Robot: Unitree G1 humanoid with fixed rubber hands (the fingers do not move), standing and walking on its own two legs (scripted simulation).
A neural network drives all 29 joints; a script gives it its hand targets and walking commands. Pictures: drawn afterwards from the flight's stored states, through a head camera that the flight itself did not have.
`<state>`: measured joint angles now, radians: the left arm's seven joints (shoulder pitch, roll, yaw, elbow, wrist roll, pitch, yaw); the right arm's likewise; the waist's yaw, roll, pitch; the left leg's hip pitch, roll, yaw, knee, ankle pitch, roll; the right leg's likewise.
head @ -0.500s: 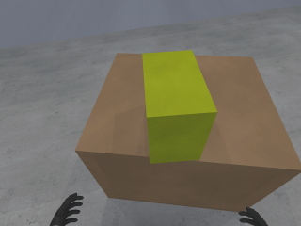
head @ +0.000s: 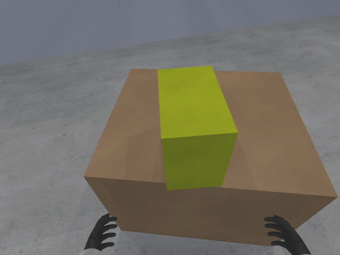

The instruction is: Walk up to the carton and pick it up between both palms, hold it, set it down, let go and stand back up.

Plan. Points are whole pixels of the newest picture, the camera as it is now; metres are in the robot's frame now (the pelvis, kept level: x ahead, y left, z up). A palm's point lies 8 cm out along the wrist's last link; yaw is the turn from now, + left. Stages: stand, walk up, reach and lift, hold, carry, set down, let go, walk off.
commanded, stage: reach and lift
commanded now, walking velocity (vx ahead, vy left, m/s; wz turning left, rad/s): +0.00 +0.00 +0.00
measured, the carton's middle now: (189, 127) +0.50 -0.03 -0.02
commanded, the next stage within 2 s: none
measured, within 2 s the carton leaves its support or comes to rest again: neither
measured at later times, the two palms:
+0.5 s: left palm (105, 235) +0.19 +0.19 -0.04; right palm (290, 243) +0.16 -0.24 -0.05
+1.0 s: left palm (122, 221) +0.21 +0.14 -0.02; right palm (295, 225) +0.19 -0.25 -0.02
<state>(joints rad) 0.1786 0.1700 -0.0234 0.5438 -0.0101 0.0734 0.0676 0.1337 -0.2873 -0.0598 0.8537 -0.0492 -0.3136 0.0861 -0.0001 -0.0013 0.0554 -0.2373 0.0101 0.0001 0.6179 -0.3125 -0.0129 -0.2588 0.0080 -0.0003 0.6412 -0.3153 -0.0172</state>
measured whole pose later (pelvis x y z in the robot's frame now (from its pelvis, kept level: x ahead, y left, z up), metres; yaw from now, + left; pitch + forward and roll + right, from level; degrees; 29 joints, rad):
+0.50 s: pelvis +0.00 +0.02 +0.01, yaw +0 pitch -5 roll -1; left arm 0.18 0.08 -0.15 0.52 -0.01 -0.05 0.20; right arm 0.14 -0.29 -0.06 0.85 0.10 -0.33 0.20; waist 0.00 0.00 -0.01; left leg -0.20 0.01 0.00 0.59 -0.30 -0.01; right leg -0.19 0.01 0.00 0.54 -0.27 -0.02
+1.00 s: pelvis +0.00 +0.01 +0.01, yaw +0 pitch -4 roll +0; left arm 0.18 0.03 -0.21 0.45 -0.01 -0.18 0.26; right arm 0.11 -0.29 -0.06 0.76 0.23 -0.40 0.21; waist 0.00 0.00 0.00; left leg -0.20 0.02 0.00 0.59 -0.31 -0.01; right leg -0.20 0.02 0.00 0.57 -0.28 -0.02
